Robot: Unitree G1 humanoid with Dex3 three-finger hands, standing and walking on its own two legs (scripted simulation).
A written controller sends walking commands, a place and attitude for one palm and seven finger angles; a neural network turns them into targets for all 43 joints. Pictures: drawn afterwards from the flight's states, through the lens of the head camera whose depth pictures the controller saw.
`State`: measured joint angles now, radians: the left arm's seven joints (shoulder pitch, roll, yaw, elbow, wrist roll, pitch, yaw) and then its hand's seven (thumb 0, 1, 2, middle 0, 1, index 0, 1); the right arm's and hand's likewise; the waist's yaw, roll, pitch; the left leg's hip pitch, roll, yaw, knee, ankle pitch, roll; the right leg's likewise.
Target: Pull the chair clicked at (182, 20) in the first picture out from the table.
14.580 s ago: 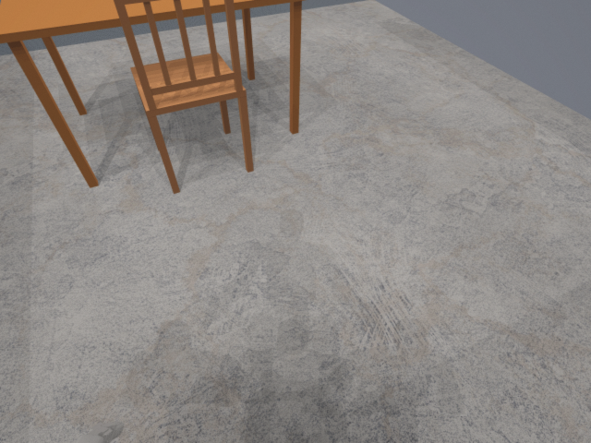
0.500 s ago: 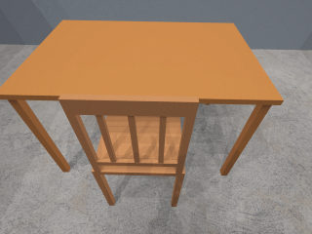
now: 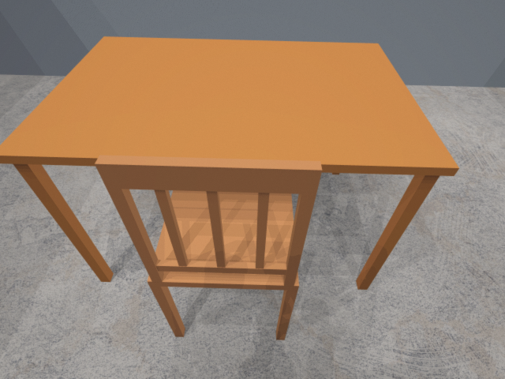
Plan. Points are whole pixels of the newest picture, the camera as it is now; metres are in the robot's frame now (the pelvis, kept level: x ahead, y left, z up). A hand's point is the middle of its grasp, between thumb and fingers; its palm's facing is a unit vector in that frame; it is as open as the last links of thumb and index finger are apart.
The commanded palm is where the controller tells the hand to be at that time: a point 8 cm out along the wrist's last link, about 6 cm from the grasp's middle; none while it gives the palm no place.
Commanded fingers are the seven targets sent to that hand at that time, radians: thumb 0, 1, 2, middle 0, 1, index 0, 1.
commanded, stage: look again from close up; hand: left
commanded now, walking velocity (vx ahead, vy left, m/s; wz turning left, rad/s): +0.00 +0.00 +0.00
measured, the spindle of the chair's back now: (217, 231) +0.44 +0.11 -0.09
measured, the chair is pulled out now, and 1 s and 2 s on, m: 0.00 0.00 0.00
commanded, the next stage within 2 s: raise the hand toward the chair's back in 0.10 s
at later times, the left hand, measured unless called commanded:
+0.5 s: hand (166, 332) +0.20 +0.15 -0.02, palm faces +0.06 -1.00 +0.03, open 8.2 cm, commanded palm +0.11 +0.22 -0.07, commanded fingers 0.00 0.53 0.74 -0.16 -0.24 -0.16 -0.24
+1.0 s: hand (162, 358) +0.17 +0.16 -0.08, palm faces -0.10 -1.00 +0.01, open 12.5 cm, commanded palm +0.13 +0.24 -0.06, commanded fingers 0.00 -0.06 0.49 -0.10 -0.15 -0.10 -0.15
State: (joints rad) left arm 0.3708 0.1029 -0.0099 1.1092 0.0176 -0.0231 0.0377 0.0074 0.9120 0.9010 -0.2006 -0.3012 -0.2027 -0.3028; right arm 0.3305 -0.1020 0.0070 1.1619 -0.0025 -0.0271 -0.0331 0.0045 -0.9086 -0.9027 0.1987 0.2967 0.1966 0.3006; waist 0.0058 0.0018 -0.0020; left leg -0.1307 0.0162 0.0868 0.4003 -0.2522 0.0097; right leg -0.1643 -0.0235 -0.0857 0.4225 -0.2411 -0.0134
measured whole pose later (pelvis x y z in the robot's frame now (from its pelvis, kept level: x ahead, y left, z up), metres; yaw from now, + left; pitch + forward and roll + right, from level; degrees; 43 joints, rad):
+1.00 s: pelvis -0.05 +0.01 -0.11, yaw +2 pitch +17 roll -3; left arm 0.31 0.20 0.06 -0.03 -0.22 -0.27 -0.29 0.01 0.17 0.59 -0.13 -0.19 -0.13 -0.19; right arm 0.18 -0.16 0.05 0.56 0.03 -0.20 -0.05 0.02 -0.90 -0.90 0.21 0.30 0.21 0.30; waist 0.01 0.05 -0.11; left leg -1.00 0.04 0.01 1.23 -0.53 0.02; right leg -0.97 -0.06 -0.14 1.17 -0.50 -0.02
